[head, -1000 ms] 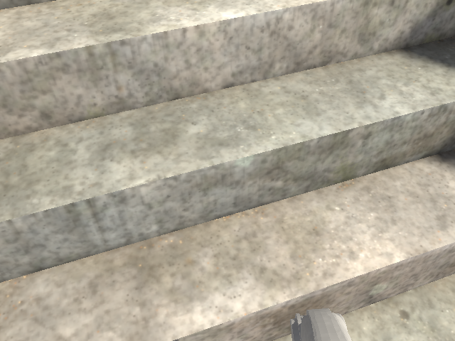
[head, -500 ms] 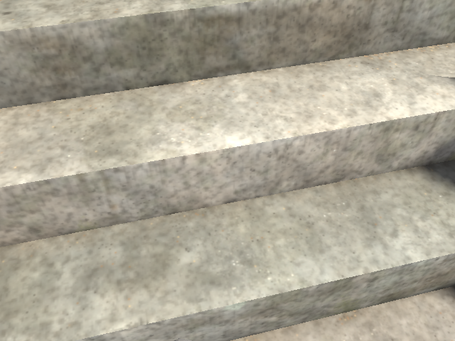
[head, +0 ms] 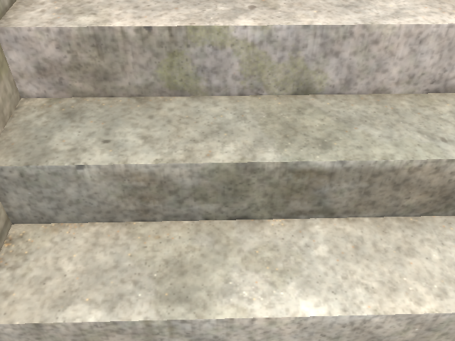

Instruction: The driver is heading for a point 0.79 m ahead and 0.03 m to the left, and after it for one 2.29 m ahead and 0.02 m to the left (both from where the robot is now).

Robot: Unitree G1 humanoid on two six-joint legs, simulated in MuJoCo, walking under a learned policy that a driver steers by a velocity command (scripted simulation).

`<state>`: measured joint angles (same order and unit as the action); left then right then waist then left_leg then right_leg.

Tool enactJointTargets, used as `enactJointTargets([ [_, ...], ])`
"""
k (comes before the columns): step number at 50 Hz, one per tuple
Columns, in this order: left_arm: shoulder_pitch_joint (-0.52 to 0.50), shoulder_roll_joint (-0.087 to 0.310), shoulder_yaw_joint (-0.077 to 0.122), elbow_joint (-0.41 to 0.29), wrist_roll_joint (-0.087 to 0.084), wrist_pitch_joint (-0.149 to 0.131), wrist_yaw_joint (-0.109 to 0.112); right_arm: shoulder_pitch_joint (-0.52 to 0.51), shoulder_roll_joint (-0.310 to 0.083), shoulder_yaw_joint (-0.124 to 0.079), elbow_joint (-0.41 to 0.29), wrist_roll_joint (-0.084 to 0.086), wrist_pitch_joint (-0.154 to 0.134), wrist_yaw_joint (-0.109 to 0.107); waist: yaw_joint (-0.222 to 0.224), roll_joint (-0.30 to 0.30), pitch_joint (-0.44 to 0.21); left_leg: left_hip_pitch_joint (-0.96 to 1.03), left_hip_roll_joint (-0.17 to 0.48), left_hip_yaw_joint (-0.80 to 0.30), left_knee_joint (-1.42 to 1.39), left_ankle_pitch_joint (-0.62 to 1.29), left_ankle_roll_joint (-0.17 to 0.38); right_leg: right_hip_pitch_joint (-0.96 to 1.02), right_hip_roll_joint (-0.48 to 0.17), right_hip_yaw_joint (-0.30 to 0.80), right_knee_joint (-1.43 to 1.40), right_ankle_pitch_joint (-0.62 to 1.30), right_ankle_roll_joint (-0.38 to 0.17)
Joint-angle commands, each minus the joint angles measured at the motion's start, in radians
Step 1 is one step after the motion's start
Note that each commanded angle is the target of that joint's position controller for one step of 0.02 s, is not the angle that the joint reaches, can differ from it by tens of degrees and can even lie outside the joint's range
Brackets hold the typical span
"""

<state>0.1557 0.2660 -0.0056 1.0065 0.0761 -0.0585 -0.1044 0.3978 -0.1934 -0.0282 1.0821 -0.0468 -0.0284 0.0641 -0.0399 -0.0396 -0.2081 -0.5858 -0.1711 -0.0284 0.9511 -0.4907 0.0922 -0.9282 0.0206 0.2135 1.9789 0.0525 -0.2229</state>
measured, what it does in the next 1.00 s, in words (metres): climbs: right foot 0.19 m higher, then left foot 0.19 m higher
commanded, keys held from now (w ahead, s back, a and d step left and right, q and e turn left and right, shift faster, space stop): w+q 0.34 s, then w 0.40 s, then w+e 0.26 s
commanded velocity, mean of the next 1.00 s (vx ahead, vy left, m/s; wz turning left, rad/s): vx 0.50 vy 0.00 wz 0.27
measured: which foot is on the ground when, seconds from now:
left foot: down 0.00-0.26, up 0.28-0.80, down 0.82-1.00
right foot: up 0.00-0.22, down 0.24-0.86, up 0.88-1.00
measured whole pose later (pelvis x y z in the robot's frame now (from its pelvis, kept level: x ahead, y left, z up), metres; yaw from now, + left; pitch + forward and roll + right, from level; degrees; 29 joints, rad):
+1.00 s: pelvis +0.50 +0.11 +0.37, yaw +15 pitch +7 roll +5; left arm 0.37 0.13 0.05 1.18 0.01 -0.09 -0.10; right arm 0.09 -0.13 0.00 1.01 -0.02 -0.05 0.02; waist -0.01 -0.05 -0.11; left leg -0.72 0.06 0.29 0.97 -0.36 0.08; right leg -0.82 -0.06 0.17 1.91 0.15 -0.21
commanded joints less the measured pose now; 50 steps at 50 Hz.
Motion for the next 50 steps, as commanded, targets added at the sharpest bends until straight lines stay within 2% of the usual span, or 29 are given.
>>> enactJointTargets([
  [1, -0.107, -0.023, -0.016, -0.132, -0.025, -0.009, 0.032, -0.163, -0.002, 0.027, -0.032, -0.007, -0.042, 0.031, 0.151, 0.031, 0.149, 0.063, 0.172, -0.242, -0.479, 0.491, 0.122, -0.321, -0.029, -0.151, 0.124, -0.171, -0.015],
  [4, -0.19, -0.077, -0.047, -0.155, -0.042, -0.016, 0.043, 0.067, 0.033, 0.046, 0.05, -0.055, -0.049, 0.001, 0.066, 0.12, 0.135, 0.116, 0.196, -0.367, -0.527, 0.274, 0.152, -0.474, -0.015, -0.158, 0.428, -0.327, -0.008],
  [7, -0.434, -0.022, -0.045, -0.316, -0.037, 0.002, 0.081, 0.15, -0.024, 0.037, 0.063, -0.066, -0.073, 0.015, 0.016, 0.028, 0.083, 0.12, 0.186, -0.35, -0.561, 0.297, 0.116, -0.37, -0.094, -0.195, -0.066, -0.293, 0.033],
  [9, -0.579, -0.075, -0.065, -0.396, -0.027, 0.059, 0.09, 0.048, -0.058, 0.025, -0.011, 0.0, -0.069, 0.044, 0.048, 0.073, 0.133, -0.144, 0.255, -0.345, -0.85, 0.386, 0.193, 0.013, -0.099, -0.34, -0.476, -0.537, 0.135],
  [10, -0.563, -0.115, -0.062, -0.407, -0.046, 0.071, 0.065, 0.084, -0.088, 0.021, -0.017, 0.033, -0.083, 0.054, 0.071, 0.207, 0.138, -0.282, 0.29, -0.394, -0.886, 0.793, 0.265, 0.279, -0.007, -0.451, -0.407, -0.521, 0.186],
  [12, -0.31, -0.006, -0.023, -0.335, -0.066, 0.072, 0.063, -0.003, -0.204, -0.023, -0.054, 0.066, -0.119, 0.062, 0.167, 0.201, 0.057, 0.16, 0.372, -0.357, -0.63, 1.847, 0.226, 0.291, 0.074, -0.392, -0.671, -0.446, 0.172],
  [13, -0.167, 0.054, 0.007, -0.3, -0.057, 0.063, 0.079, -0.01, -0.195, -0.039, -0.064, 0.043, -0.132, 0.067, 0.186, 0.147, -0.097, 0.276, 0.335, -0.301, -0.389, 2.072, 0.179, 0.436, 0.064, -0.277, -0.825, -0.384, 0.1],
  [14, 0.09, 0.069, 0.017, -0.204, -0.044, 0.055, 0.089, 0.064, -0.046, -0.017, -0.058, -0.025, -0.134, 0.076, 0.179, -0.097, -0.356, 0.08, 0.24, -0.293, -0.056, 1.749, 0.134, 0.846, -0.104, 0.087, -0.99, -0.183, -0.059],
  [15, 0.275, 0.127, 0.031, -0.122, 0.006, 0.067, 0.099, 0.069, 0.065, 0.007, -0.037, -0.059, -0.097, 0.098, 0.25, -0.329, -0.322, -0.274, 0.03, -0.281, 0.302, 0.61, 0.089, 1.032, -0.323, 0.658, -1.458, -0.55, -0.207],
  [16, 0.283, 0.136, 0.036, -0.107, 0.022, 0.051, 0.105, -0.037, 0.006, -0.02, 0.006, 0.004, -0.079, 0.1, 0.291, -0.258, 0.002, -0.519, 0.051, -0.331, 0.805, 0.538, 0.089, 0.801, -0.321, 0.805, -1.605, -1.12, -0.111],
  [17, 0.151, 0.145, 0.046, -0.09, -0.007, 0.03, 0.103, -0.041, -0.034, -0.038, 0.029, 0.049, -0.073, 0.083, 0.197, -0.187, 0.184, -0.59, 0.101, -0.263, 0.922, 0.605, 0.101, 0.594, -0.327, 0.647, -1.56, -1.1, -0.078],
  [19, 0.092, -0.102, -0.003, -0.003, -0.025, 0.026, 0.092, -0.159, -0.035, -0.039, -0.008, 0.03, -0.062, 0.051, 0.123, 0.11, 0.117, -0.57, 0.115, -0.254, 1.03, 0.595, 0.179, 0.519, -0.319, 0.359, -1.496, -0.775, -0.053],
  [21, -0.014, -0.242, -0.043, 0.039, -0.036, 0.008, 0.096, -0.186, 0.056, -0.015, -0.047, 0.022, -0.042, 0.039, 0.041, 0.115, 0.121, -0.612, 0.135, -0.273, 1.081, 0.553, 0.219, 0.48, -0.267, 0.146, -1.529, -0.539, 0.003],
  [24, 0.014, -0.22, -0.028, 0.08, 0.02, -0.02, 0.082, -0.245, 0.109, 0.033, -0.117, 0.024, -0.014, 0.044, -0.003, 0.093, 0.127, -0.732, 0.154, -0.188, 1.103, 0.577, 0.228, 0.509, -0.203, -0.158, -1.617, -0.316, 0.055],
  [26, -0.01, -0.175, -0.024, 0.052, 0.048, -0.036, 0.068, -0.355, 0.03, 0.026, -0.169, 0.03, -0.002, 0.051, -0.004, 0.088, 0.123, -0.661, 0.19, -0.102, 0.95, 0.622, 0.205, 0.422, -0.166, -0.295, -1.697, -0.306, 0.067],
  [27, 0.036, -0.149, -0.024, 0.058, 0.047, -0.029, 0.071, -0.317, 0.043, 0.033, -0.143, 0.028, 0.003, 0.054, -0.004, -0.035, 0.115, -0.651, 0.183, -0.047, 1.213, 0.555, 0.196, 0.427, -0.178, -0.269, -1.742, -0.26, 0.033],
  [32, 0.405, -0.175, -0.048, 0.211, 0.091, -0.029, 0.049, -0.584, 0.069, 0.09, -0.314, 0.035, 0.017, -0.015, 0.098, 0.027, 0.19, -1.24, 0.229, -0.136, 1.257, 0.396, 0.256, 0.988, -0.314, -0.165, -1.768, -0.236, 0.009],
  [35, 0.491, -0.192, -0.053, 0.235, 0.072, -0.051, 0.029, -0.776, 0.043, 0.089, -0.415, 0.005, 0.07, -0.022, 0.108, -0.003, 0.162, -1.057, 0.348, 0.046, 0.939, 0.456, 0.22, 0.892, -0.29, -0.251, -1.864, -0.135, 0.016],
  [36, 0.418, -0.174, -0.046, 0.196, 0.027, -0.044, 0.019, -0.862, 0.064, 0.102, -0.448, -0.02, 0.098, 0.001, 0.081, -0.018, 0.152, -0.805, 0.368, 0.173, 0.752, 0.384, 0.203, 0.707, -0.256, -0.34, -1.932, -0.063, -0.007],
  [37, 0.474, -0.163, -0.037, 0.232, -0.007, -0.035, -0.01, -1.058, 0.064, 0.119, -0.522, -0.006, 0.123, 0.016, 0.115, -0.041, 0.181, -0.578, 0.339, 0.154, 0.566, 0.142, 0.19, 0.517, -0.27, -0.307, -2.032, 0.015, -0.023],
  [38, 0.509, -0.108, -0.031, 0.214, -0.042, -0.041, -0.013, -0.99, 0.12, 0.128, -0.491, -0.011, 0.128, 0.038, 0.09, -0.143, 0.125, -0.428, 0.276, 0.245, 0.572, 0.114, 0.133, 0.549, -0.289, -0.313, -1.989, 0.342, -0.084],
  [39, 0.428, 0.018, 0.026, 0.168, -0.146, -0.092, 0.122, -0.577, 0.114, 0.109, -0.396, 0.075, 0.061, -0.037, 0.031, -0.004, 0.202, -0.124, 0.193, 0.359, 0.385, 0.026, 0.103, 0.635, -0.281, -0.334, -1.954, 0.668, -0.012],
  [40, 0.521, 0.067, 0.027, 0.201, -0.155, -0.119, 0.158, -0.383, 0.101, 0.087, -0.299, 0.124, 0.024, -0.079, -0.021, -0.056, 0.1, 0.049, 0.102, 0.35, 0.284, -0.072, 0.103, 0.746, -0.284, -0.321, -1.693, 1.136, -0.002],
  [41, 0.466, 0.048, 0.012, 0.215, -0.026, -0.087, 0.01, -0.614, 0.105, 0.108, -0.392, 0.008, 0.076, -0.006, -0.052, -0.289, -0.041, -0.047, 0.141, 0.167, 0.137, 0.194, 0.132, 0.893, -0.392, -0.289, -1.708, 1.432, -0.036],
  [43, 0.483, -0.06, 0.016, 0.172, 0.034, -0.085, -0.06, -0.18, -0.018, 0.064, -0.277, 0.021, 0.075, -0.002, -0.163, 0.027, -0.322, 0.601, 0.365, -0.358, -0.128, 0.144, 0.257, 0.391, -0.189, -0.145, -1.141, 0.791, 0.024],
  [44, 0.49, -0.14, 0.034, 0.202, -0.005, -0.058, -0.073, 0.04, -0.136, 0.02, -0.175, -0.022, 0.074, -0.005, -0.178, 0.151, -0.293, 0.586, 0.523, -0.721, -0.495, 0.038, 0.274, 0.243, -0.06, -0.046, -0.737, 0.134, 0.029],
  [45, 0.464, -0.137, 0.049, 0.248, -0.035, -0.039, -0.074, 0.06, -0.165, -0.007, -0.103, -0.014, 0.045, -0.014, -0.17, 0.112, -0.146, 0.423, 0.574, -0.819, -0.621, -0.158, 0.258, 0.122, -0.057, 0.067, -0.255, 0.168, 0.049],
  [47, 0.3, -0.181, 0.055, 0.186, -0.059, -0.052, -0.014, -0.157, -0.042, 0.022, -0.059, 0.043, -0.012, -0.025, -0.042, 0.104, 0.007, 0.221, 0.555, -0.555, -0.557, -0.152, 0.231, -0.072, -0.083, 0.017, 0.136, 0.116, 0.029],
  [50, 0.16, -0.219, 0.048, 0.089, -0.083, -0.017, 0.032, -0.292, 0.183, 0.078, -0.037, 0.008, -0.041, 0.003, 0.098, -0.082, 0.04, 0.117, 0.527, -0.186, -0.535, 0.14, 0.112, -0.147, -0.147, -0.03, 0.125, 0.068, -0.036],
])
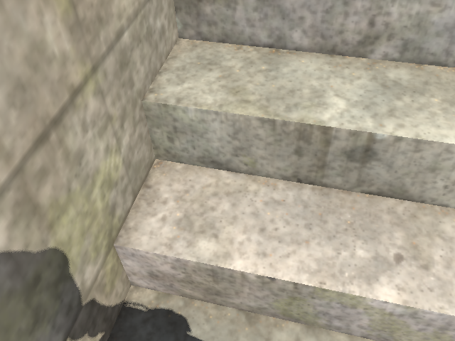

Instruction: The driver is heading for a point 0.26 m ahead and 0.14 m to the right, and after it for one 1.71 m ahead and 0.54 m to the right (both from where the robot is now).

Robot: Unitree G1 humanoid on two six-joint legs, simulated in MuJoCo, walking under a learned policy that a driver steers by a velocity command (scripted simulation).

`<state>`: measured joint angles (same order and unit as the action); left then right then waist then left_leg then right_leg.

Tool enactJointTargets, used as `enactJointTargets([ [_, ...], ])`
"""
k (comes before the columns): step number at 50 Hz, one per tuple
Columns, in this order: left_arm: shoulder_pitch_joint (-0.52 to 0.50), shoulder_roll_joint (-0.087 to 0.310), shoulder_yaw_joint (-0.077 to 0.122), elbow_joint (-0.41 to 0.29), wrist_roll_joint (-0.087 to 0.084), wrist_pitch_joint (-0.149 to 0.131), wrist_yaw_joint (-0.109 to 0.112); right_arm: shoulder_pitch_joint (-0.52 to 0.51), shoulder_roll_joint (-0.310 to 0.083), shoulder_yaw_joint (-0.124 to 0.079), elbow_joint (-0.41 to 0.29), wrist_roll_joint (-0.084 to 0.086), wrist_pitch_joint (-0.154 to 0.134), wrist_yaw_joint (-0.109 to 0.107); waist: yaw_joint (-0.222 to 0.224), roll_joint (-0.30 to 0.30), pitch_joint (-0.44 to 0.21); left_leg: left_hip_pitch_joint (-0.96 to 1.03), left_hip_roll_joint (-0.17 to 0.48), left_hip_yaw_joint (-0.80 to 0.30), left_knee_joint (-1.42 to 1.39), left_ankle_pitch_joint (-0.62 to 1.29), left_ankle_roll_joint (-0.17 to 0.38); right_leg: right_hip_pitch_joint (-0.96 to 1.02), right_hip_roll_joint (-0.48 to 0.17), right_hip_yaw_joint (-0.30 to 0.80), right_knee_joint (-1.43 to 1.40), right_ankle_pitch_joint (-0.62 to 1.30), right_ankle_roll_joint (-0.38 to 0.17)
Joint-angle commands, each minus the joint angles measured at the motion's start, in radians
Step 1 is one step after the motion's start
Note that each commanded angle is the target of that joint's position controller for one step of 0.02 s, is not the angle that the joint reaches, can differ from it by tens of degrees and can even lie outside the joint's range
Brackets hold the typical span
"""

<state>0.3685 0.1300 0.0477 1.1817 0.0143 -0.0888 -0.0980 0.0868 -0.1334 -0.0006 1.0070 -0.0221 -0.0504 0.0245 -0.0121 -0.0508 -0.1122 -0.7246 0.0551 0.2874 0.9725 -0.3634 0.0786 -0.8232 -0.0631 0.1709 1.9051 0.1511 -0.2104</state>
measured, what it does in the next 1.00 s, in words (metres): climbs, turning right: right foot 0.19 m higher, then left foot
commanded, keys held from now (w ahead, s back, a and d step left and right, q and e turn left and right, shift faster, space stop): w+e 0.12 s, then e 0.70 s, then no key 0.18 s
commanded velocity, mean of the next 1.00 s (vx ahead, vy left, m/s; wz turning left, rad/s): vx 0.18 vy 0.00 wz -0.51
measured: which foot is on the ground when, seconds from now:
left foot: down 0.00-0.42, up 0.44-0.88, down 0.90-1.00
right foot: up 0.00-0.30, down 0.32-0.98, up 1.00-1.00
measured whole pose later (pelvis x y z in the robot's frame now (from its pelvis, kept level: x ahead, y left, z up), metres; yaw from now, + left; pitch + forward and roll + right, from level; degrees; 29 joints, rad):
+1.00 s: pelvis +0.27 -0.02 +0.25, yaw -31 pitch +3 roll +0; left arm 0.03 0.29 0.06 0.63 -0.01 -0.06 -0.01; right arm 0.26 -0.24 -0.02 0.63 -0.01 -0.04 0.05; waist -0.05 -0.01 -0.05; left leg -0.36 0.01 -0.07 0.67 -0.38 -0.02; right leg -0.44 0.15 0.22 0.69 -0.31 -0.01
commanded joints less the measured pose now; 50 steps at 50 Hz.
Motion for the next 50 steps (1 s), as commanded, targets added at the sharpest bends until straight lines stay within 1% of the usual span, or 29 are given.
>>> enactJointTargets([
  [1, -0.074, -0.089, -0.009, -0.104, -0.028, 0.033, 0.021, -0.022, 0.138, 0.045, 0.025, -0.017, -0.029, 0.035, 0.092, -0.04, -0.027, 0.231, 0.276, -0.423, -0.572, 0.069, 0.12, -0.284, -0.057, 0.009, 0.206, -0.094, -0.055],
  [4, -0.141, -0.083, -0.014, -0.146, -0.046, 0.068, -0.001, 0.025, 0.083, 0.018, 0.02, -0.043, -0.044, 0.027, 0.092, 0.152, 0.043, 0.279, 0.222, -0.23, -0.688, 0.048, 0.128, -0.403, -0.02, -0.096, 0.435, -0.342, -0.073],
  [8, -0.304, -0.069, -0.054, -0.308, -0.047, 0.079, 0.022, 0.058, 0.008, 0.02, 0.082, -0.109, -0.064, 0.037, 0.106, 0.049, 0.059, 0.365, 0.204, -0.111, -0.786, 0.001, 0.109, -0.584, -0.031, -0.086, 0.348, -0.402, -0.12],
  [10, -0.437, 0.089, -0.028, -0.398, -0.033, 0.103, 0.053, 0.077, -0.066, 0.015, 0.047, -0.098, -0.084, 0.065, 0.081, 0.039, -0.022, 0.403, 0.186, -0.027, -0.811, 0.106, 0.115, -0.483, -0.07, -0.156, -0.021, -0.321, -0.045],
  [11, -0.438, 0.097, -0.03, -0.41, -0.018, 0.118, 0.056, 0.061, -0.1, 0.014, 0.028, -0.099, -0.078, 0.069, 0.088, 0.089, -0.052, 0.39, 0.179, -0.007, -0.844, 0.171, 0.124, -0.389, -0.078, -0.176, -0.101, -0.299, -0.034],
  [12, -0.513, 0.09, -0.044, -0.442, -0.003, 0.14, 0.043, 0.09, -0.193, -0.018, 0.006, -0.057, -0.064, 0.092, 0.053, 0.138, -0.021, 0.39, 0.203, 0.024, -0.933, 0.218, 0.146, -0.254, -0.039, -0.242, -0.343, -0.705, 0.025],
  [14, -0.439, -0.008, -0.076, -0.401, 0.023, 0.144, 0.004, 0.119, -0.183, -0.014, -0.009, -0.063, -0.054, 0.097, 0.041, 0.151, 0.046, 0.538, 0.317, 0.005, -0.886, 0.404, 0.185, -0.279, 0.003, -0.306, -0.277, -0.737, 0.054],
  [15, -0.402, -0.001, -0.079, -0.383, 0.021, 0.126, 0.0, 0.114, -0.187, -0.014, -0.026, -0.066, -0.064, 0.092, 0.043, 0.132, 0.054, 0.68, 0.353, 0.001, -0.814, 0.578, 0.188, -0.336, 0.004, -0.284, -0.396, -0.75, 0.049],
  [16, -0.378, -0.001, -0.081, -0.382, 0.014, 0.099, 0.005, 0.153, -0.175, -0.02, -0.03, -0.041, -0.078, 0.079, 0.034, 0.128, 0.013, 0.807, 0.337, -0.003, -0.719, 0.72, 0.177, -0.318, 0.038, -0.29, -0.517, -0.667, 0.041],
  [18, -0.393, 0.055, -0.09, -0.406, -0.019, 0.085, 0.033, 0.321, -0.16, -0.028, -0.019, -0.036, -0.092, 0.056, -0.023, 0.075, -0.216, 0.796, 0.199, 0.054, -0.509, 1.104, 0.091, -0.045, 0.052, -0.122, -0.579, -0.176, -0.056],
  [19, -0.35, 0.084, -0.084, -0.42, -0.018, 0.087, 0.042, 0.312, -0.196, -0.04, -0.02, -0.033, -0.093, 0.049, 0.006, 0.097, -0.234, 0.677, 0.154, 0.037, -0.461, 1.035, 0.066, 0.109, 0.06, -0.06, -0.658, -0.204, -0.064],
  [20, -0.34, 0.135, -0.065, -0.424, 0.0, 0.102, 0.049, 0.265, -0.204, -0.044, -0.051, -0.031, -0.088, 0.052, 0.039, 0.018, -0.233, 0.5, 0.112, 0.005, -0.394, 0.922, 0.054, 0.267, 0.061, 0.044, -0.816, -0.269, -0.077],
  [21, -0.242, 0.235, -0.034, -0.416, 0.016, 0.107, 0.068, 0.182, -0.2, -0.05, -0.102, -0.04, -0.075, 0.058, 0.083, -0.091, -0.227, 0.265, 0.038, -0.072, -0.219, 0.534, 0.004, 0.45, -0.01, 0.329, -1.053, -0.379, -0.12],
  [22, -0.071, 0.35, 0.006, -0.373, 0.039, 0.108, 0.076, 0.055, -0.197, -0.059, -0.167, -0.025, -0.061, 0.064, 0.177, -0.22, -0.247, 0.025, -0.027, -0.238, 0.163, 0.238, -0.053, 0.581, -0.089, 0.666, -1.348, -0.479, -0.142],
  [23, -0.064, 0.413, 0.038, -0.362, 0.049, 0.092, 0.074, 0.053, -0.181, -0.069, -0.157, 0.009, -0.052, 0.08, 0.172, -0.252, -0.259, -0.074, -0.084, -0.433, 0.6, 0.276, -0.066, 0.55, -0.115, 0.785, -1.457, -0.412, -0.089],
  [24, -0.118, 0.377, 0.038, -0.355, 0.05, 0.089, 0.063, 0.105, -0.16, -0.079, -0.115, 0.035, -0.049, 0.077, 0.142, -0.219, -0.211, -0.185, -0.166, -0.625, 0.882, 0.332, -0.039, 0.499, -0.086, 0.739, -1.459, -0.485, -0.011],
  [25, -0.176, 0.33, 0.036, -0.343, 0.02, 0.085, 0.05, 0.129, -0.138, -0.074, -0.086, 0.039, -0.058, 0.066, 0.095, -0.121, -0.136, -0.279, -0.175, -0.673, 0.941, 0.387, -0.018, 0.443, -0.047, 0.624, -1.378, -0.519, 0.067],
  [26, -0.262, 0.266, 0.022, -0.342, -0.012, 0.08, 0.045, 0.128, -0.117, -0.058, -0.08, 0.025, -0.067, 0.047, 0.043, -0.035, -0.09, -0.321, -0.169, -0.639, 0.966, 0.399, -0.005, 0.389, -0.032, 0.545, -1.321, -0.44, 0.067],
  [28, -0.409, 0.117, -0.024, -0.361, -0.005, 0.075, 0.048, 0.159, -0.139, -0.048, -0.056, 0.022, -0.049, 0.023, -0.03, 0.064, -0.129, -0.328, -0.139, -0.594, 0.988, 0.372, -0.01, 0.348, 0.016, 0.413, -1.318, -0.363, 0.026],
  [29, -0.455, 0.105, -0.019, -0.398, -0.004, 0.069, 0.047, 0.188, -0.164, -0.055, -0.055, 0.019, -0.043, 0.026, -0.032, 0.048, -0.107, -0.342, -0.105, -0.563, 0.948, 0.346, -0.033, 0.349, 0.019, 0.331, -1.347, -0.333, 0.009],
  [31, -0.44, 0.108, -0.014, -0.435, 0.01, 0.044, 0.052, 0.152, -0.236, -0.072, -0.079, -0.005, -0.018, 0.014, -0.029, 0.087, -0.125, -0.28, -0.057, -0.521, 0.816, 0.296, -0.128, 0.352, 0.026, 0.248, -1.367, -0.316, -0.01],
  [33, -0.366, 0.165, -0.004, -0.454, 0.018, 0.022, 0.071, 0.055, -0.21, -0.065, -0.14, -0.017, -0.006, 0.009, -0.007, 0.072, -0.082, -0.187, -0.043, -0.447, 0.69, 0.162, -0.17, 0.288, 0.024, 0.19, -1.431, -0.446, 0.002],
  [35, -0.318, 0.207, 0.013, -0.484, 0.017, 0.023, 0.088, 0.024, -0.195, -0.055, -0.196, -0.003, -0.013, 0.004, 0.027, -0.051, -0.047, -0.085, -0.066, -0.396, 0.7, 0.138, -0.181, 0.242, 0.04, 0.156, -1.475, -0.431, -0.004],
  [37, -0.378, 0.227, 0.018, -0.542, 0.026, 0.013, 0.085, 0.068, -0.187, -0.048, -0.228, 0.007, -0.019, 0.018, -0.004, -0.041, 0.005, 0.043, -0.073, -0.366, 0.668, 0.202, -0.177, 0.171, 0.05, 0.124, -1.494, -0.394, -0.01],
  [40, -0.397, 0.245, 0.025, -0.63, 0.006, -0.001, 0.095, 0.136, -0.216, -0.053, -0.307, 0.013, -0.038, 0.009, -0.031, -0.015, 0.026, 0.163, -0.048, -0.395, 0.282, 0.243, -0.206, 0.282, 0.034, 0.205, -1.479, -0.304, -0.028],
  [44, -0.289, 0.239, 0.035, -0.61, -0.041, 0.002, 0.108, 0.135, -0.139, -0.012, -0.42, 0.012, -0.024, 0.015, 0.013, -0.043, 0.033, 0.221, -0.012, -0.402, -0.252, 0.058, -0.174, 0.591, -0.06, 0.338, -1.396, 0.067, -0.043],
  [46, -0.233, 0.254, 0.046, -0.577, -0.061, 0.029, 0.099, 0.173, -0.174, -0.018, -0.44, 0.018, -0.027, 0.015, 0.032, 0.022, -0.041, 0.357, -0.026, -0.368, -0.455, 0.415, -0.092, 0.675, -0.026, 0.324, -1.33, 0.166, -0.032],
  [47, -0.121, 0.246, 0.044, -0.566, -0.03, 0.036, 0.095, 0.083, -0.278, -0.051, -0.444, 0.023, -0.007, 0.022, 0.144, 0.123, -0.128, 0.532, 0.014, -0.42, -0.332, 0.625, 0.019, 0.585, 0.058, 0.225, -1.335, -0.037, 0.042],
  [50, -0.324, 0.199, 0.021, -0.623, 0.0, 0.026, 0.082, 0.184, -0.274, -0.077, -0.486, 0.012, 0.006, 0.03, -0.039, 0.269, -0.026, 0.763, 0.239, -0.811, -0.547, 0.383, 0.245, 0.055, 0.2, -0.018, -1.108, -0.596, 0.235],
])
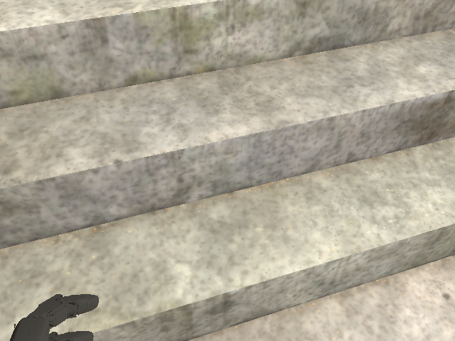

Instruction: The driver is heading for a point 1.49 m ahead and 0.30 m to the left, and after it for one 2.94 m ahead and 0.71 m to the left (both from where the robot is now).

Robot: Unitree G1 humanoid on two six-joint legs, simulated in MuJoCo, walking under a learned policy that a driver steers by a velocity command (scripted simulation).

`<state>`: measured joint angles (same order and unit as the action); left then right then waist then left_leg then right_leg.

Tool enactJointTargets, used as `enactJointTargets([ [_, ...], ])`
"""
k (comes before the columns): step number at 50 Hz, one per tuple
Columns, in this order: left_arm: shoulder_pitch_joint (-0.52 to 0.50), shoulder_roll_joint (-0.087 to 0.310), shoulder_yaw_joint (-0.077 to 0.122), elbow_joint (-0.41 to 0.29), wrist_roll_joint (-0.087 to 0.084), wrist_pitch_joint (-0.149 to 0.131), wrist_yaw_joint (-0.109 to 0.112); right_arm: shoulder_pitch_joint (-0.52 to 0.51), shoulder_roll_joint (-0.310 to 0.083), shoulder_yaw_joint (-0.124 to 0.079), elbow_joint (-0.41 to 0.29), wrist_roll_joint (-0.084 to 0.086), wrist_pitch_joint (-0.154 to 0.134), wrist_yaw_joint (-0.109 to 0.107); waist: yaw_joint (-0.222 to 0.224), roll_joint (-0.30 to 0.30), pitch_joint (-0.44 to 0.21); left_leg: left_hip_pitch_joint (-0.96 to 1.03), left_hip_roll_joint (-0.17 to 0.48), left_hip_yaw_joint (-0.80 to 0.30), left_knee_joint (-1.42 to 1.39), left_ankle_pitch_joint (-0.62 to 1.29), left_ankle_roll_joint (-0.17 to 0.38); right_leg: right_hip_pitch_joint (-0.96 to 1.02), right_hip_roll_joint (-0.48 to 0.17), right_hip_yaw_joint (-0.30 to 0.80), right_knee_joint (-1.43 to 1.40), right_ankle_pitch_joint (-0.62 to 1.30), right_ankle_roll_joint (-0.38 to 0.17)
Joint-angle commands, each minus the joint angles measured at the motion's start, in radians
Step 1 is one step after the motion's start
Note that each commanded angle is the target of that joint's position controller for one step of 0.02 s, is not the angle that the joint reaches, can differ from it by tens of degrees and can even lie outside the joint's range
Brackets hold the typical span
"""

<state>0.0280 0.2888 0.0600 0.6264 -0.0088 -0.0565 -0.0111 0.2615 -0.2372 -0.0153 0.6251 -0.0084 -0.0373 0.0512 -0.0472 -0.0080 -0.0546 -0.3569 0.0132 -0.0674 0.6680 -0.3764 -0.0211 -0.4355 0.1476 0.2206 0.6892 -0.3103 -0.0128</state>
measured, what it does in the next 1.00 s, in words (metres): steps on the spot: right foot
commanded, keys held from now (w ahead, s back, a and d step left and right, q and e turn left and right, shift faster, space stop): no key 0.82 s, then w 0.18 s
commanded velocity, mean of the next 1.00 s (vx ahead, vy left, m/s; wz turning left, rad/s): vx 0.03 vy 0.00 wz -0.07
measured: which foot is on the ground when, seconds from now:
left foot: down 0.00-1.00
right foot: up 0.00-0.24, down 0.26-1.00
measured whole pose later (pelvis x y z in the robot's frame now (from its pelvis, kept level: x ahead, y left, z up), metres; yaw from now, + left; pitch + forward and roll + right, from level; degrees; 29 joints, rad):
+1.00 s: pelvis +0.03 -0.02 +0.01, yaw -1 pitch +2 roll -1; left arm 0.33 0.16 0.07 0.73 0.02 0.03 0.02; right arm 0.28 -0.17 -0.04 0.83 0.00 0.00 -0.07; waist 0.01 -0.02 -0.05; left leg -0.24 0.06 -0.03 0.58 -0.40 0.02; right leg -0.36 0.02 -0.07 0.59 -0.33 -0.07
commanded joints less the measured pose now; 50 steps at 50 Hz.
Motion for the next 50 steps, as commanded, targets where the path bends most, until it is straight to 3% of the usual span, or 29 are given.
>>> enactJointTargets([
  [1, -0.032, 0.093, 0.033, -0.076, 0.027, -0.019, 0.012, 0.04, -0.188, -0.074, -0.113, -0.004, -0.023, -0.007, -0.071, 0.212, -0.035, 0.379, 0.368, -0.556, -0.288, 0.292, 0.398, -0.436, -0.044, -0.082, 0.38, -0.287, 0.091],
  [2, -0.028, 0.124, 0.056, -0.072, 0.028, -0.029, 0.026, 0.03, -0.204, -0.086, -0.127, -0.018, -0.041, -0.028, -0.067, 0.157, -0.004, 0.302, 0.375, -0.538, -0.292, 0.279, 0.398, -0.476, -0.081, -0.101, 0.671, -0.313, 0.115],
  [3, -0.02, 0.118, 0.06, -0.054, 0.033, -0.031, 0.034, -0.016, -0.157, -0.067, -0.13, -0.028, -0.045, -0.033, -0.033, 0.149, 0.019, 0.209, 0.301, -0.438, -0.291, 0.259, 0.344, -0.462, -0.094, -0.092, 0.848, -0.257, 0.101],
  [4, -0.02, 0.091, 0.052, -0.058, 0.035, -0.034, 0.042, -0.075, -0.086, -0.036, -0.134, -0.026, -0.044, -0.03, 0.0, 0.159, 0.032, 0.139, 0.234, -0.32, -0.302, 0.266, 0.3, -0.434, -0.088, -0.096, 0.922, -0.219, 0.074],
  [5, -0.039, 0.056, 0.029, -0.078, 0.044, -0.03, 0.044, -0.05, -0.039, -0.01, -0.103, -0.034, -0.019, -0.036, -0.006, 0.133, 0.017, 0.148, 0.167, -0.233, -0.276, 0.27, 0.29, -0.468, -0.073, -0.108, 0.865, -0.153, 0.053],
  [7, 0.02, 0.022, 0.017, -0.035, 0.053, -0.042, 0.019, -0.05, 0.03, 0.03, -0.104, 0.007, -0.018, -0.015, 0.011, 0.038, 0.002, 0.225, 0.152, -0.194, -0.254, 0.223, 0.228, -0.447, -0.15, -0.106, 0.594, -0.146, 0.09],
  [8, 0.057, 0.007, 0.008, -0.02, 0.054, -0.043, -0.003, -0.072, -0.005, 0.02, -0.102, 0.025, -0.017, -0.005, 0.037, 0.054, -0.008, 0.229, 0.131, -0.151, -0.258, 0.193, 0.195, -0.374, -0.201, -0.168, 0.401, -0.171, 0.116],
  [9, 0.082, -0.019, -0.007, -0.009, 0.059, -0.034, -0.029, -0.107, -0.074, -0.005, -0.106, 0.033, -0.004, -0.003, 0.047, 0.057, 0.003, 0.15, 0.073, -0.081, -0.258, 0.188, 0.169, -0.213, -0.206, -0.252, 0.164, -0.173, 0.127],
  [10, 0.094, -0.043, -0.013, 0.027, 0.042, -0.023, -0.082, -0.215, -0.053, 0.0, -0.124, 0.042, -0.013, 0.024, 0.083, 0.095, 0.023, -0.071, 0.064, -0.055, -0.256, 0.09, 0.127, 0.086, -0.217, -0.283, 0.116, -0.09, 0.126],
  [11, 0.132, -0.025, -0.009, 0.035, 0.041, -0.013, -0.113, -0.189, -0.033, 0.008, -0.105, 0.04, -0.009, 0.044, 0.085, 0.074, 0.017, -0.135, 0.054, -0.051, -0.258, -0.009, 0.122, 0.205, -0.188, -0.303, 0.076, 0.001, 0.115],
  [12, 0.164, -0.009, -0.008, 0.03, 0.049, -0.012, -0.116, -0.162, -0.018, 0.013, -0.092, 0.039, -0.006, 0.058, 0.099, 0.073, 0.016, -0.119, 0.077, -0.084, -0.228, 0.006, 0.116, 0.245, -0.206, -0.258, 0.003, 0.111, 0.084],
  [13, 0.181, 0.014, -0.007, 0.026, 0.048, -0.018, -0.102, -0.104, 0.023, 0.026, -0.074, 0.057, -0.003, 0.072, 0.088, 0.021, -0.012, -0.039, 0.075, -0.087, -0.179, 0.018, 0.096, 0.246, -0.24, -0.204, -0.109, 0.23, 0.041],
  [14, 0.143, 0.063, -0.002, 0.009, 0.035, -0.028, -0.073, 0.026, 0.083, 0.035, -0.022, 0.071, -0.004, 0.073, 0.019, -0.059, -0.056, 0.063, 0.039, -0.04, -0.117, -0.034, 0.042, 0.244, -0.27, -0.127, -0.237, 0.386, -0.012],
  [15, -0.118, 0.118, -0.003, -0.069, -0.024, -0.025, -0.066, 0.173, 0.066, 0.035, -0.03, 0.025, -0.021, 0.049, -0.136, -0.157, -0.052, 0.139, 0.03, -0.01, -0.162, -0.006, 0.003, 0.101, -0.273, -0.035, -0.198, 0.167, -0.114],
  [16, -0.075, 0.068, -0.004, -0.07, -0.021, -0.015, -0.054, 0.066, -0.028, 0.013, -0.026, 0.01, -0.038, 0.031, -0.033, -0.03, 0.037, 0.181, 0.014, 0.032, -0.097, 0.054, -0.003, -0.028, -0.275, -0.016, -0.233, 0.054, -0.147],
  [19, -0.01, 0.028, -0.029, -0.001, -0.015, -0.014, -0.045, 0.037, -0.005, 0.005, -0.01, 0.008, -0.036, 0.044, -0.016, -0.022, -0.005, 0.135, 0.028, 0.024, -0.168, 0.071, 0.012, 0.146, -0.261, -0.037, -0.231, 0.117, -0.092],
  [21, 0.058, 0.038, -0.024, 0.048, -0.003, -0.013, -0.046, 0.017, 0.015, 0.007, -0.011, 0.01, -0.026, 0.061, 0.014, -0.012, -0.006, 0.131, 0.03, 0.025, -0.204, 0.133, 0.019, 0.228, -0.237, -0.091, -0.219, 0.225, -0.069],
  [22, 0.088, -0.046, -0.026, -0.018, 0.032, 0.008, 0.003, -0.072, -0.054, -0.027, -0.004, 0.045, -0.024, -0.067, 0.085, 0.008, -0.01, 0.048, 0.093, 0.027, -0.165, 0.596, 0.048, 0.33, -0.253, -0.146, -0.167, 0.647, -0.039],
  [23, 0.142, -0.047, -0.026, 0.001, 0.035, 0.02, 0.027, -0.066, -0.045, -0.018, -0.001, 0.049, -0.02, -0.108, 0.09, -0.035, -0.117, 0.099, 0.1, 0.04, -0.118, 0.596, 0.049, 0.404, -0.261, -0.152, -0.156, 0.741, -0.027],
  [25, 0.157, -0.064, -0.026, -0.001, 0.032, 0.035, 0.045, -0.059, -0.01, -0.012, 0.016, 0.047, -0.009, -0.128, 0.079, -0.04, -0.152, 0.088, 0.097, 0.042, -0.104, 0.47, 0.045, 0.446, -0.269, -0.158, -0.167, 0.766, -0.032],
  [29, 0.147, -0.09, -0.025, -0.017, 0.036, 0.062, 0.062, -0.031, 0.014, -0.017, 0.063, 0.031, 0.028, -0.122, 0.059, -0.023, -0.051, 0.083, 0.087, 0.06, -0.173, 0.272, 0.033, 0.346, -0.259, -0.164, -0.22, 0.561, -0.038],
  [30, 0.172, -0.083, -0.024, -0.014, 0.045, 0.053, 0.058, -0.011, -0.001, -0.019, 0.075, 0.014, 0.032, -0.128, 0.048, -0.033, -0.046, 0.115, 0.088, 0.064, -0.159, 0.292, 0.033, 0.314, -0.252, -0.166, -0.217, 0.534, -0.039],
  [31, 0.175, -0.089, -0.022, -0.017, 0.045, 0.048, 0.055, -0.01, -0.014, -0.024, 0.081, 0.011, 0.034, -0.132, 0.05, -0.023, -0.04, 0.124, 0.094, 0.066, -0.16, 0.305, 0.031, 0.291, -0.246, -0.169, -0.226, 0.5, -0.041],
  [32, 0.15, -0.098, -0.018, -0.029, 0.033, 0.053, 0.057, -0.037, -0.02, -0.027, 0.079, 0.021, 0.036, -0.13, 0.062, -0.011, -0.019, 0.11, 0.101, 0.067, -0.185, 0.308, 0.025, 0.276, -0.239, -0.174, -0.247, 0.455, -0.043],
  [41, 0.201, -0.123, -0.007, 0.004, 0.04, 0.058, 0.052, -0.026, -0.013, -0.034, 0.142, 0.015, 0.038, -0.137, 0.058, 0.0, 0.013, 0.088, 0.1, 0.058, -0.241, 0.183, 0.032, 0.242, -0.229, -0.187, -0.313, 0.204, -0.046],
  [42, 0.216, -0.128, -0.006, 0.013, 0.04, 0.059, 0.052, -0.021, -0.009, -0.034, 0.155, 0.014, 0.037, -0.137, 0.066, -0.009, 0.016, 0.081, 0.095, 0.06, -0.248, 0.129, 0.039, 0.234, -0.221, -0.189, -0.331, 0.101, -0.048],
  [46, 0.265, -0.041, 0.031, 0.032, 0.037, 0.075, 0.034, -0.026, -0.048, -0.051, 0.148, 0.009, 0.023, -0.131, 0.067, -0.023, 0.069, 0.02, 0.054, 0.053, -0.206, -0.175, 0.107, 0.114, -0.212, -0.155, -0.326, -0.345, -0.104],
  [48, 0.227, -0.053, 0.026, 0.017, 0.028, 0.073, 0.034, -0.028, -0.055, -0.053, 0.136, 0.01, 0.018, -0.126, 0.047, 0.001, 0.105, 0.012, 0.076, -0.005, -0.22, -0.24, 0.14, 0.012, -0.202, -0.172, -0.268, -0.329, -0.108],
  [50, 0.168, -0.076, 0.016, -0.004, 0.028, 0.065, 0.03, 0.016, -0.079, -0.063, 0.142, 0.008, 0.012, -0.121, 0.01, 0.099, 0.104, 0.093, 0.139, -0.137, -0.299, -0.335, 0.199, -0.128, -0.169, -0.242, -0.134, -0.232, -0.082],
])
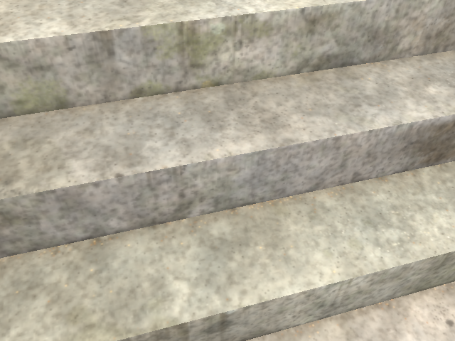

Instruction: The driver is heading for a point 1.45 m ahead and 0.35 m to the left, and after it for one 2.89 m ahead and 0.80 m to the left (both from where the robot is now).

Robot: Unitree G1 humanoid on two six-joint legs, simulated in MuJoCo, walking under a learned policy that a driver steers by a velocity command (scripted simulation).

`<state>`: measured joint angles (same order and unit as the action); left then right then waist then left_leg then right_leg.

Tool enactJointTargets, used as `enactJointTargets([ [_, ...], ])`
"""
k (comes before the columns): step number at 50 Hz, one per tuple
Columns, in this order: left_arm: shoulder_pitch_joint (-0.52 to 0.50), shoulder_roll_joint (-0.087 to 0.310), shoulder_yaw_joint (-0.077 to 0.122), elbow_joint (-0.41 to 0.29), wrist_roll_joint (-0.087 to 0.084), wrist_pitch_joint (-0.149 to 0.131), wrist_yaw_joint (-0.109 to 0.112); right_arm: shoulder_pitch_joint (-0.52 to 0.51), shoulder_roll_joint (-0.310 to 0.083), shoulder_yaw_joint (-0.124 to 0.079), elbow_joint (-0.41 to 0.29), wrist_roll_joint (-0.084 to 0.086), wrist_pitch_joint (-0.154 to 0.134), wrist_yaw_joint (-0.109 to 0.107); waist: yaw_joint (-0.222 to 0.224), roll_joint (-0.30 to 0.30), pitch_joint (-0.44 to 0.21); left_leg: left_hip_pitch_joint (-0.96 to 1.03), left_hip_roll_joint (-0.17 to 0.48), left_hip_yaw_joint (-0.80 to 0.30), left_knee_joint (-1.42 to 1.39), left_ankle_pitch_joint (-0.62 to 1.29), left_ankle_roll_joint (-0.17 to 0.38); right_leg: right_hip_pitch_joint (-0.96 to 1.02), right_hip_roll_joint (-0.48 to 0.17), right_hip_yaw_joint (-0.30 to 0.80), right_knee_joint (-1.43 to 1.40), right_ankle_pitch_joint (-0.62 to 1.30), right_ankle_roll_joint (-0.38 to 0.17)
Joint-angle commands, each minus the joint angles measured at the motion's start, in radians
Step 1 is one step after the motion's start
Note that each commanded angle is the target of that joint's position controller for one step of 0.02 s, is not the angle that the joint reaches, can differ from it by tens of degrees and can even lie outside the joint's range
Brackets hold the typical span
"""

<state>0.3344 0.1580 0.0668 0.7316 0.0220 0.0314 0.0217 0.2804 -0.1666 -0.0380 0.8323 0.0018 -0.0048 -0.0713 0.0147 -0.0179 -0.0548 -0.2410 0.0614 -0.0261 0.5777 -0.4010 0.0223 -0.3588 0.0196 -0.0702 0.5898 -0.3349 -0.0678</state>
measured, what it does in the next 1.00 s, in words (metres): climbs: left foot 0.19 m higher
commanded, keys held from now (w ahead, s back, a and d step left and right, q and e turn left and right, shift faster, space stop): w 1.00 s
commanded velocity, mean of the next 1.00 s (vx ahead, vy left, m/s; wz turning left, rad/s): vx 0.44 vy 0.00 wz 0.00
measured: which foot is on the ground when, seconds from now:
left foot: down 0.00-0.14, up 0.16-0.48, down 0.50-1.00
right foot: down 0.00-0.52, up 0.54-1.00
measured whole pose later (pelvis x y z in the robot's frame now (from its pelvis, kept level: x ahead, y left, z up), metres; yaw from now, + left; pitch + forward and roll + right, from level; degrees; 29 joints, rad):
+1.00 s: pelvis +0.42 +0.01 +0.22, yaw +0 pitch +5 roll -6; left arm -0.09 0.02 -0.06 0.55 -0.01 0.03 -0.01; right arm 0.60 -0.07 0.01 1.06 0.02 -0.12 -0.05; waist -0.08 0.01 0.06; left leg 0.10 0.05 0.06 0.06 -0.16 0.07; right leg -1.22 -0.02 -0.25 1.53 -0.37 -0.16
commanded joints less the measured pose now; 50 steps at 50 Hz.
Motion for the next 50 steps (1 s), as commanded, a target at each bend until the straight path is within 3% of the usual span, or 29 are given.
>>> enactJointTargets([
  [1, -0.165, 0.037, 0.002, -0.123, 0.0, -0.028, -0.008, 0.017, -0.173, -0.05, -0.059, 0.0, -0.022, 0.003, -0.062, 0.174, 0.104, 0.005, 0.15, -0.28, -0.279, -0.387, 0.196, -0.26, -0.024, -0.008, 0.069, -0.122, -0.011],
  [3, -0.144, 0.027, -0.004, -0.127, 0.017, -0.036, -0.019, 0.003, -0.203, -0.064, -0.06, 0.006, -0.028, 0.005, -0.044, 0.233, 0.107, -0.041, 0.254, -0.443, -0.374, -0.487, 0.266, -0.256, -0.051, -0.02, 0.228, -0.009, -0.012],
  [5, -0.005, 0.041, 0.002, -0.093, 0.004, -0.044, -0.021, -0.108, -0.189, -0.064, -0.081, -0.002, -0.033, 0.004, 0.052, 0.207, 0.116, -0.172, 0.203, -0.298, -0.337, -0.37, 0.217, -0.05, -0.075, 0.022, 0.051, -0.075, -0.04],
  [7, 0.25, 0.077, 0.021, -0.005, 0.015, -0.061, -0.018, -0.103, -0.106, -0.045, -0.062, -0.006, -0.048, 0.023, 0.146, -0.024, 0.046, -0.328, 0.026, -0.054, 0.08, -0.013, 0.179, 0.378, -0.05, 0.093, -0.136, -0.102, -0.029],
  [8, 0.281, 0.205, 0.052, 0.01, 0.028, -0.062, -0.014, -0.097, -0.039, -0.024, -0.094, 0.025, -0.062, 0.035, 0.128, -0.282, -0.006, -0.536, -0.061, 0.074, 0.331, 0.053, 0.136, 0.502, -0.224, 0.453, -0.308, -0.245, -0.094],
  [9, 0.354, 0.229, 0.064, 0.005, 0.018, -0.061, -0.001, -0.088, -0.091, -0.041, -0.092, 0.002, -0.085, 0.041, 0.18, -0.35, -0.046, -0.655, -0.089, 0.088, 0.611, -0.024, 0.115, 0.56, -0.342, 0.725, -0.443, -0.333, -0.196],
  [10, 0.314, 0.158, 0.041, 0.02, 0.038, -0.056, 0.008, -0.15, -0.078, -0.047, -0.087, -0.01, -0.106, 0.051, 0.168, -0.207, 0.016, -0.739, -0.101, 0.048, 1.047, -0.008, 0.089, 0.493, -0.359, 0.704, -0.449, -0.195, -0.25],
  [12, 0.235, 0.172, 0.032, 0.057, 0.055, -0.096, 0.0, -0.282, 0.036, -0.015, -0.197, -0.006, -0.125, 0.038, 0.106, -0.018, 0.062, -0.98, -0.054, -0.021, 1.624, -0.001, 0.098, 0.41, -0.362, 0.491, -0.342, 0.055, -0.261],
  [14, 0.222, 0.105, 0.007, 0.143, 0.065, -0.125, -0.024, -0.36, 0.074, 0.019, -0.294, -0.024, -0.12, 0.029, 0.064, 0.014, 0.071, -1.168, -0.04, -0.058, 1.844, -0.057, 0.139, 0.415, -0.343, 0.384, -0.328, 0.004, -0.184],
  [16, 0.215, 0.079, -0.009, 0.216, 0.046, -0.143, -0.023, -0.406, 0.101, 0.05, -0.347, -0.021, -0.105, 0.031, 0.035, 0.011, 0.125, -1.311, -0.05, -0.09, 1.962, -0.138, 0.166, 0.349, -0.365, 0.348, -0.378, -0.031, -0.145],
  [18, 0.133, 0.126, -0.013, 0.234, 0.039, -0.155, -0.025, -0.418, 0.087, 0.065, -0.389, -0.003, -0.087, 0.028, -0.025, 0.03, 0.178, -1.253, -0.034, -0.025, 1.785, -0.133, 0.151, 0.175, -0.329, 0.236, -0.493, -0.107, -0.11],
  [19, 0.063, 0.121, -0.025, 0.247, 0.014, -0.158, -0.026, -0.478, 0.059, 0.074, -0.429, 0.001, -0.077, 0.03, -0.068, 0.063, 0.253, -1.056, 0.0, 0.064, 1.461, -0.095, 0.136, -0.064, -0.255, 0.121, -0.603, -0.051, -0.086],
  [21, 0.05, 0.119, -0.04, 0.259, -0.043, -0.146, 0.005, -0.432, 0.047, 0.089, -0.405, 0.009, -0.031, 0.04, -0.063, 0.022, 0.183, -0.553, -0.008, 0.24, 1.032, -0.04, 0.124, -0.256, -0.149, -0.016, -0.774, 0.389, -0.134],
  [22, 0.041, 0.134, -0.049, 0.225, -0.066, -0.15, 0.015, -0.312, 0.066, 0.095, -0.35, 0.069, -0.032, 0.031, -0.09, -0.061, 0.096, -0.193, -0.06, 0.295, 0.899, -0.008, 0.115, -0.324, -0.178, -0.007, -0.695, 0.996, -0.192],
  [24, 0.068, 0.314, 0.004, 0.227, -0.085, -0.169, 0.017, 0.001, 0.019, 0.067, -0.22, 0.045, -0.024, 0.01, -0.21, -0.187, -0.233, -0.081, -0.13, 0.219, 0.766, 0.01, 0.117, 0.148, -0.26, -0.003, -0.276, 1.95, -0.18],
  [25, 0.06, 0.353, 0.03, 0.214, -0.09, -0.161, 0.002, 0.069, -0.043, 0.047, -0.186, 0.007, -0.036, 0.022, -0.227, -0.169, -0.334, -0.046, -0.178, 0.179, 0.535, -0.016, 0.118, 0.296, -0.241, -0.017, -0.025, 1.969, -0.143],
  [26, 0.074, 0.295, 0.03, 0.17, -0.055, -0.161, -0.017, 0.135, -0.159, 0.004, -0.138, -0.045, -0.035, 0.031, -0.206, -0.004, -0.35, 0.031, -0.068, -0.188, 0.285, -0.15, 0.168, 0.192, -0.173, 0.057, 0.314, 1.613, -0.089],
  [27, 0.083, 0.178, 0.028, 0.121, -0.013, -0.166, -0.071, 0.12, -0.267, -0.035, -0.098, -0.04, -0.009, 0.008, -0.151, 0.366, -0.359, 0.183, 0.16, -0.788, -0.166, -0.18, 0.312, -0.162, 0.091, 0.132, 0.772, 0.331, -0.028],
  [28, 0.019, 0.082, 0.014, 0.075, 0.049, -0.151, -0.078, 0.027, -0.252, -0.054, -0.077, -0.031, -0.023, 0.006, -0.109, 0.206, -0.267, 0.054, 0.219, -0.936, -0.298, -0.405, 0.299, -0.352, 0.112, 0.285, 1.255, 0.218, -0.013],
  [30, -0.122, -0.006, -0.02, -0.047, 0.07, -0.144, -0.065, -0.062, -0.121, -0.03, 0.036, -0.034, -0.071, 0.039, -0.003, -0.009, 0.068, -0.198, 0.187, -0.646, -0.187, -0.441, 0.227, -0.614, 0.037, 0.221, 1.457, 0.294, -0.055],
  [32, -0.074, -0.077, -0.048, -0.05, 0.03, -0.122, -0.041, -0.003, 0.049, 0.005, 0.147, -0.052, -0.104, 0.061, 0.054, -0.009, 0.116, -0.237, 0.114, -0.366, -0.128, -0.168, 0.161, -0.703, 0.066, 0.243, 1.585, 0.28, -0.084],
  [33, -0.051, -0.066, -0.049, -0.041, 0.017, -0.109, -0.035, 0.01, 0.068, 0.011, 0.163, -0.049, -0.116, 0.071, 0.056, 0.009, 0.108, -0.202, 0.102, -0.289, -0.144, -0.059, 0.148, -0.74, 0.071, 0.237, 1.625, 0.245, -0.086],
  [37, -0.2, -0.079, -0.07, -0.1, 0.015, -0.074, -0.029, 0.08, -0.007, 0.007, 0.186, -0.035, -0.141, 0.078, 0.06, -0.019, 0.156, -0.15, 0.096, -0.153, -0.256, -0.008, 0.13, -0.926, 0.022, 0.171, 1.496, 0.18, -0.057],
  [40, -0.341, -0.113, -0.086, -0.178, -0.006, -0.052, -0.003, 0.209, -0.066, 0.009, 0.19, -0.024, -0.159, 0.072, 0.009, 0.085, 0.182, -0.038, 0.144, -0.168, -0.379, 0.033, 0.167, -1.113, -0.007, 0.056, 1.672, 0.075, -0.064],
  [42, -0.455, -0.132, -0.099, -0.253, -0.008, -0.039, -0.002, 0.291, -0.074, 0.01, 0.204, -0.028, -0.155, 0.063, -0.015, 0.094, 0.206, 0.077, 0.171, -0.17, -0.425, -0.015, 0.161, -1.259, -0.053, 0.033, 1.71, -0.007, -0.081],
  [44, -0.568, -0.115, -0.116, -0.325, -0.012, -0.03, -0.021, 0.383, -0.032, 0.022, 0.236, -0.003, -0.134, 0.038, -0.051, 0.064, 0.206, 0.095, 0.13, -0.128, -0.531, 0.031, 0.148, -1.172, -0.105, -0.051, 1.434, -0.004, -0.063],
  [46, -0.578, -0.123, -0.133, -0.337, -0.016, -0.017, -0.042, 0.463, 0.012, 0.034, 0.261, 0.032, -0.112, 0.021, -0.103, 0.114, 0.134, 0.15, 0.097, -0.044, -0.627, 0.535, 0.155, -0.914, -0.095, -0.156, 1.142, -0.02, -0.057],
  [47, -0.507, -0.131, -0.131, -0.3, -0.022, -0.007, -0.044, 0.459, 0.008, 0.029, 0.244, 0.024, -0.107, 0.013, -0.099, 0.132, 0.054, 0.201, 0.094, 0.004, -0.603, 0.827, 0.154, -0.75, -0.068, -0.209, 1.045, -0.008, -0.067],
  [50, -0.25, -0.071, -0.087, -0.178, -0.054, -0.001, -0.012, 0.34, -0.197, -0.017, 0.139, 0.034, -0.146, 0.002, 0.092, 0.214, -0.232, 0.263, 0.216, 0.063, -0.254, 2.148, 0.136, -0.174, 0.084, -0.223, 0.763, -0.055, -0.126],
])
Keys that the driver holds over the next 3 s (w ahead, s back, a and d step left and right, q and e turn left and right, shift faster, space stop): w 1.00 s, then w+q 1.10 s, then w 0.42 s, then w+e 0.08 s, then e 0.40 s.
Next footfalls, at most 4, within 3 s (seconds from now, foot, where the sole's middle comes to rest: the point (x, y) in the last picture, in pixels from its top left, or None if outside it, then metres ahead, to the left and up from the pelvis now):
0.50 left None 0.30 0.08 -0.58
1.04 right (268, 241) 0.63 -0.07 -0.39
1.46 left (166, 134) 0.79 0.18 -0.20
1.92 right None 1.10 0.05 -0.01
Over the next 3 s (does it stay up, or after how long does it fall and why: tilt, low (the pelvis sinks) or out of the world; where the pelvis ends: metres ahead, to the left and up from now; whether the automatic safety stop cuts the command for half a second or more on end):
stays up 1.37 0.38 0.95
